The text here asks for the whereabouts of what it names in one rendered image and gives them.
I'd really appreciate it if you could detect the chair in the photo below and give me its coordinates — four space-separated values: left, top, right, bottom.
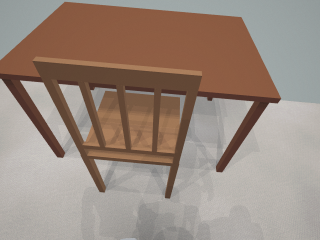
32 56 202 199

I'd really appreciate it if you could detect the table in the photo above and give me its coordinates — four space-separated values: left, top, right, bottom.
0 2 281 173

